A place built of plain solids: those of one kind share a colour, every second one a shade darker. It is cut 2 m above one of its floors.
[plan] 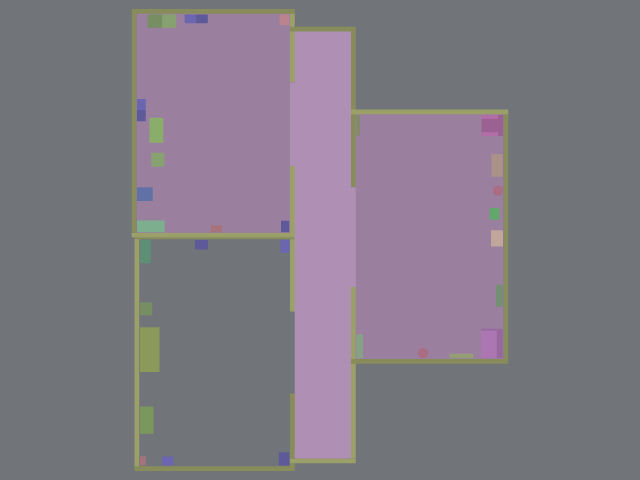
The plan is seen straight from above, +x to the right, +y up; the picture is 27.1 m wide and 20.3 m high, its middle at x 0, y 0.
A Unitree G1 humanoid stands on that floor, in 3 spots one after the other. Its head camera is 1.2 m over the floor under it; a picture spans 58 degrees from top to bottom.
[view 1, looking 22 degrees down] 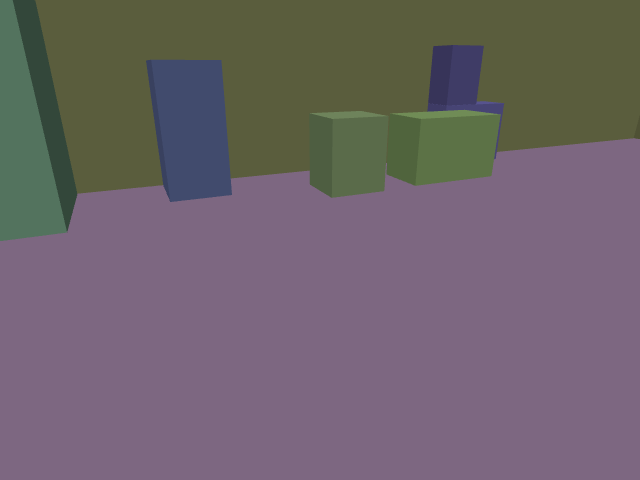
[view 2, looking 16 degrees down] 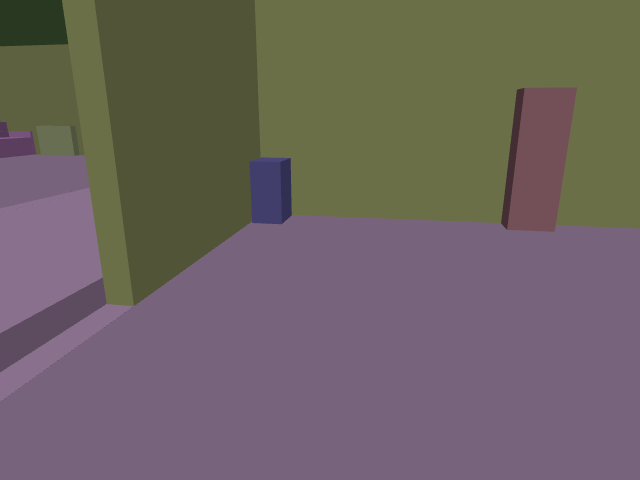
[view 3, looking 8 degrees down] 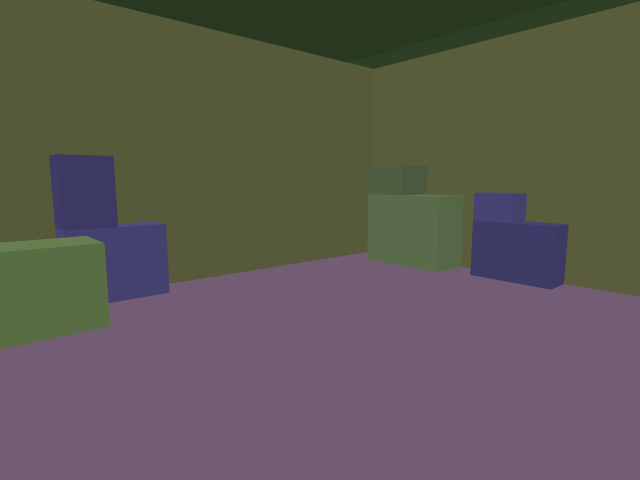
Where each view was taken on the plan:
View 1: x -2.92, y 1.34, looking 156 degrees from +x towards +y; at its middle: floor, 3.20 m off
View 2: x -2.92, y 5.49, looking -80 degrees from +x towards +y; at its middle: floor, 4.35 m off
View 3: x -2.92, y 4.23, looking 139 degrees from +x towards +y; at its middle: wall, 6.48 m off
